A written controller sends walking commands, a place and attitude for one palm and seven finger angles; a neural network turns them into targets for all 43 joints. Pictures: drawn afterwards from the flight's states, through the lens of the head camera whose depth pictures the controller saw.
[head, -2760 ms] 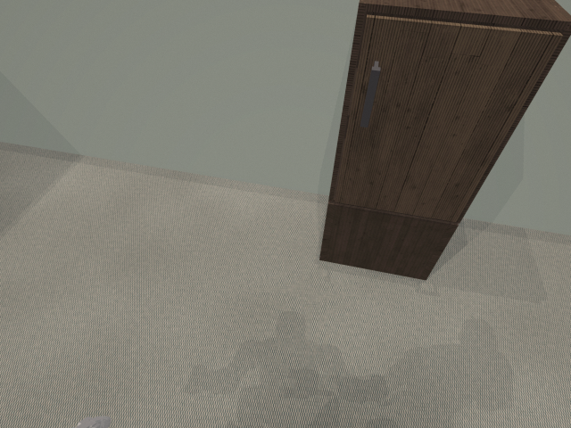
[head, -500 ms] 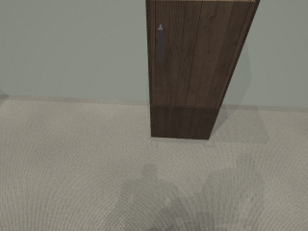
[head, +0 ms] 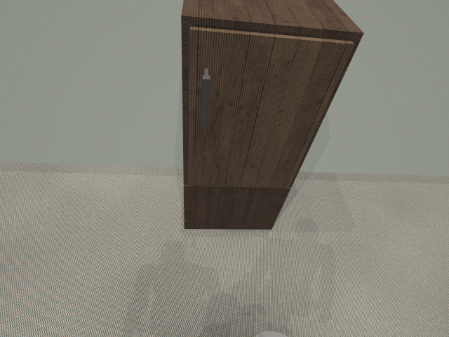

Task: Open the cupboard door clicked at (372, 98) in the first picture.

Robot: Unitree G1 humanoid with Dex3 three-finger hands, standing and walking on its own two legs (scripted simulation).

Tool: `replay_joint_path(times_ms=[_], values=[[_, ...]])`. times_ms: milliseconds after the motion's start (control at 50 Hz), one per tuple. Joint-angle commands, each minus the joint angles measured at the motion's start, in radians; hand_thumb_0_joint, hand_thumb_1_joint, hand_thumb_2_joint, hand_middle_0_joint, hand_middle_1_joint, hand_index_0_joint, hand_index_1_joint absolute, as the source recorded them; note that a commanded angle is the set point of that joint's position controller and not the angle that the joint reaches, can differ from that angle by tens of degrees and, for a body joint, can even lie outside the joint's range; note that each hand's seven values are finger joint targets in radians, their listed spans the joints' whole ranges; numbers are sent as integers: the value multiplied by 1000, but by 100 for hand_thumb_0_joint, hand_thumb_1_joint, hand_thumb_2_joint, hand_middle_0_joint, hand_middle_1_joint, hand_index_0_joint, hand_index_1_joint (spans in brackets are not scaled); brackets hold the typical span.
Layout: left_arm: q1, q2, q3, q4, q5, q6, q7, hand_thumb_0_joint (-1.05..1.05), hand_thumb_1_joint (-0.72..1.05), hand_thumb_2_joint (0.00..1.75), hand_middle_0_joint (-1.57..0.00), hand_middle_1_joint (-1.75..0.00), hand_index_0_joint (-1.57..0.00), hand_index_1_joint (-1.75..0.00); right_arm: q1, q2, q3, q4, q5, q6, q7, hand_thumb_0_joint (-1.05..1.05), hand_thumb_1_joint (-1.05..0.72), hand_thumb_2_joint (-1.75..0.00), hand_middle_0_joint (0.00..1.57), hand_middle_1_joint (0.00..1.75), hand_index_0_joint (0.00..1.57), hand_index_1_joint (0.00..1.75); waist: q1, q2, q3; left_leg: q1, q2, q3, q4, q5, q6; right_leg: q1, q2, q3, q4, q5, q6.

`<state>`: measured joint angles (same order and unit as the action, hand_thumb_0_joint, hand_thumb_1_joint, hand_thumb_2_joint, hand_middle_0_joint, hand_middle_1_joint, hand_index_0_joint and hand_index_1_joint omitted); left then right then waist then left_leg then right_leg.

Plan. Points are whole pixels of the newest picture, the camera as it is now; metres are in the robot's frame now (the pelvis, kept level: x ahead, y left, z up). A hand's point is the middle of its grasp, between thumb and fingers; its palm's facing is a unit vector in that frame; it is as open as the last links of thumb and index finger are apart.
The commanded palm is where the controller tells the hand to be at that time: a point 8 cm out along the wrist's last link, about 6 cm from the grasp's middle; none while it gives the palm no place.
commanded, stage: take the last steps up to it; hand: left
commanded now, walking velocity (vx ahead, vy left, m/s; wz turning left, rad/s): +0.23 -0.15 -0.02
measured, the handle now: (204, 98) +0.69 +0.10 +0.04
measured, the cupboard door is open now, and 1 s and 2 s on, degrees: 0 0 0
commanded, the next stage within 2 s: come to a stop and stand still in 0.16 s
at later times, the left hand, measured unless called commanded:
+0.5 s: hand (188, 286) +0.26 +0.08 -0.17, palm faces +0.02 -0.98 -0.22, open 7.2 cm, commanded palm none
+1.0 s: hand out of the picture +0.13 +0.17 -0.18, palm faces +0.08 -0.97 -0.21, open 7.4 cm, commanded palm none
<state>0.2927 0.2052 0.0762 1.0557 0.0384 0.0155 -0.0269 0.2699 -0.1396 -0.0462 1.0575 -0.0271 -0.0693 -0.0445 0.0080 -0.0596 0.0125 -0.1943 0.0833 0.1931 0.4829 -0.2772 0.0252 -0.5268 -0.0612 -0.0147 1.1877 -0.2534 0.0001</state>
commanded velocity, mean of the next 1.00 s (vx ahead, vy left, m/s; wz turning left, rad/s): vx -0.06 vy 0.03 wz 0.00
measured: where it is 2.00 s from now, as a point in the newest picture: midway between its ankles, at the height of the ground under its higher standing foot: outside the picture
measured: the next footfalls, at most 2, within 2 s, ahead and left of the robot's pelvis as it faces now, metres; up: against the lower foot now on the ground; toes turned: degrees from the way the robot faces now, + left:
right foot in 0.28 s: +0.24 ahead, -0.20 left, +0.00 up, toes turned -8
left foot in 0.72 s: +0.20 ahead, +0.05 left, +0.00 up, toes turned +6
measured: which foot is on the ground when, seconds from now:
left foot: down 0.00-0.28, up 0.30-0.70, down 0.72-1.00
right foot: up 0.00-0.26, down 0.28-0.74, up 0.76-1.00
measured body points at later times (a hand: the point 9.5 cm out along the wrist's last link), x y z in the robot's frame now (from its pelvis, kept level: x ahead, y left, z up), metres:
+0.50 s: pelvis +0.16 -0.09 -0.01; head +0.20 -0.10 +0.44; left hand +0.26 +0.14 -0.15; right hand +0.14 -0.32 -0.17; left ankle +0.12 +0.03 -0.68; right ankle +0.20 -0.19 -0.74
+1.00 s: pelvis +0.14 -0.02 +0.00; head +0.16 +0.00 +0.45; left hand +0.13 +0.22 -0.17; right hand +0.23 -0.25 -0.14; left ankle +0.16 +0.04 -0.74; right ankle +0.09 -0.17 -0.70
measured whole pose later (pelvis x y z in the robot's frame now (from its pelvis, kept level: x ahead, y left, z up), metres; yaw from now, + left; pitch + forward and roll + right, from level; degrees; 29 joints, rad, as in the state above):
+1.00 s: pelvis +0.14 -0.02 +0.00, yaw +1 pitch +0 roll +0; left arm 0.29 0.22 0.05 1.06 0.02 0.06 0.03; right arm 0.16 -0.13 -0.02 0.99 -0.01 0.01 -0.03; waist 0.03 -0.05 0.04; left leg -0.23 -0.03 0.12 0.42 -0.19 0.09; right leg -0.31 -0.05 0.00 0.87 -0.45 0.04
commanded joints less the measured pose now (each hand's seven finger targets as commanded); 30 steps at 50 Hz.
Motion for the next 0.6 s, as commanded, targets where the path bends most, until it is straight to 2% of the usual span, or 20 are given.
replay_joint_path(times_ms=[0, 40, 60, 80, 140, 180, 200, 220, 240, 260, 280, 300, 320, 340, 360, 400, 420, 480, 520, 580], values=[[14, -12, 2, -52, 2, 3, -12, 0, 90, 90, -20, -30, -20, -30, 116, -135, -21, 0, 0, -11, 4, 0, -90, -90, 20, 30, 20, 30, -8, 183, 112, -23, 241, -156, -284, 178, 89, -118, -60, 0, -82, 90, 35], [-51, -13, -3, -73, 3, 1, -17, 0, 90, 90, -20, -30, -20, -30, 156, -146, -25, 14, 0, -10, 5, 0, -90, -90, 20, 30, 20, 30, -23, 173, 116, 29, 235, -147, -288, 228, 93, -141, -69, -21, -180, 122, 41], [-91, -13, -6, -86, 1, 0, -18, 0, 90, 90, -20, -30, -20, -30, 167, -150, -27, 20, -1, -7, 5, 0, -90, -90, 20, 30, 20, 30, -33, 193, 124, 49, 235, -133, -278, 262, 94, -137, -72, -36, -255, 118, 42], [-136, -12, -11, -97, -1, -3, -19, 0, 90, 90, -20, -30, -20, -30, 187, -153, -28, 29, -5, -4, 7, 0, -90, -90, 20, 30, 20, 30, -51, 193, 126, 61, 233, -123, -268, 293, 93, -114, -69, -52, -332, 107, 38], [-205, -7, -14, -109, -8, -11, -18, 0, 90, 90, -20, -30, -20, -30, 209, -166, -36, 39, -11, 9, 10, 0, -90, -90, 20, 30, 20, 30, -76, 230, 133, 63, 234, -107, -234, 336, 83, -18, -34, -93, -486, 75, 21], [-181, 10, -9, -101, -10, -20, -16, 0, 90, 90, -20, -30, -20, -30, 188, -186, -45, 41, -12, 15, 9, 0, -90, -90, 20, 30, 20, 30, -60, 246, 92, 75, 248, -108, -187, 329, 72, 83, -15, -104, -567, 50, -1], [-138, 23, -4, -86, -11, -27, -15, 0, 90, 90, -20, -30, -20, -30, 180, -194, -47, 42, -11, 20, 9, 0, -90, -90, 20, 30, 20, 30, -37, 239, 55, 64, 239, -104, -125, 357, 58, 185, 5, -118, -622, 50, -13], [-35, 50, 1, -53, -10, -37, -9, 0, 90, 90, -20, -30, -20, -30, 172, -188, -46, 46, -7, 24, 14, 0, -90, -90, 20, 30, 20, 30, 14, 193, 8, 46, 203, -71, 3, 393, 28, 326, 37, -146, -697, 95, -20], [101, 106, 17, -7, -7, -51, 1, 0, 90, 90, -20, -30, -20, -30, 183, -163, -40, 52, 3, 23, 21, 0, -90, -90, 20, 30, 20, 30, 74, 85, -81, -66, 151, -29, 203, 300, -7, 555, -17, -81, -727, 145, -39], [195, 222, 43, 19, -5, -70, 22, 0, 90, 90, -20, -30, -20, -30, 251, -62, -12, 32, 16, 22, 27, 0, -90, -90, 20, 30, 20, 30, 86, -232, -219, -312, 3, 7, 517, -254, -50, 798, -320, 268, -768, 378, -119], [199, 236, 29, 18, -27, -67, 32, 0, 90, 90, -20, -30, -20, -30, 211, -81, -6, 10, 24, 36, 15, 0, -90, -90, 20, 30, 20, 30, 77, -147, -249, -258, -10, -138, 626, -384, -35, 666, -379, 299, -801, 647, -165], [101, 209, 20, 0, -23, -68, 40, 0, 90, 90, -20, -30, -20, -30, 212, -59, -6, 22, 26, 43, 9, 0, -90, -90, 20, 30, 20, 30, 41, -181, -239, -224, 5, -191, 664, -345, -37, 573, -363, 262, -799, 766, -169], [-7, 159, 7, -26, -22, -61, 51, 0, 90, 90, -20, -30, -20, -30, 210, -72, -8, 31, 26, 49, 5, 0, -90, -90, 20, 30, 20, 30, 8, -107, -174, -221, 24, -196, 651, -300, -42, 519, -341, 198, -784, 822, -182], [-57, 136, 0, -45, -18, -55, 63, 0, 90, 90, -20, -30, -20, -30, 171, -61, -6, 39, 27, 56, 4, 0, -90, -90, 20, 30, 20, 30, 0, -31, -92, -221, 28, -196, 631, -269, -46, 424, -318, 143, -763, 882, -180], [-72, 122, -3, -49, -14, -48, 71, 0, 90, 90, -20, -30, -20, -30, 161, -47, -5, 40, 26, 71, 2, 0, -90, -90, 20, 30, 20, 30, -8, -21, -72, -212, 16, -192, 601, -260, -53, 379, -306, 110, -754, 906, -178], [-72, 121, 0, -54, -14, -35, 75, 0, 90, 90, -20, -30, -20, -30, 143, -53, -11, 32, 22, 100, 6, 0, -90, -90, 20, 30, 20, 30, -8, -35, -72, -221, -14, -182, 587, -238, -66, 362, -297, 72, -764, 885, -170], [-71, 122, 9, -58, -11, -29, 80, 0, 90, 90, -20, -30, -20, -30, 129, -57, -18, 21, 18, 107, 9, 0, -90, -90, 20, 30, 20, 30, -2, -48, -69, -239, -27, -179, 601, -227, -70, 363, -306, 79, -768, 882, -185], [-95, 126, 16, -91, -13, -19, 88, 0, 90, 90, -20, -30, -20, -30, 62, -80, -32, -30, 7, 128, 20, 0, -90, -90, 20, 30, 20, 30, -4, -83, -60, -282, -35, -206, 656, -170, -80, 321, -318, 71, -793, 787, -199], [-114, 132, 16, -110, -8, -15, 90, 0, 90, 90, -20, -30, -20, -30, 24, -81, -36, -61, 7, 131, 28, 0, -90, -90, 20, 30, 20, 30, -8, -82, -69, -264, -41, -209, 599, -161, -79, 309, -307, 62, -790, 737, -195], [-137, 152, 21, -143, -3, -9, 83, 0, 90, 90, -20, -30, -20, -30, -16, -83, -34, -96, 11, 125, 35, 0, -90, -90, 20, 30, 20, 30, -14, -128, -68, -212, -38, -193, 475, -162, -72, 284, -298, 54, -793, 611, -186]])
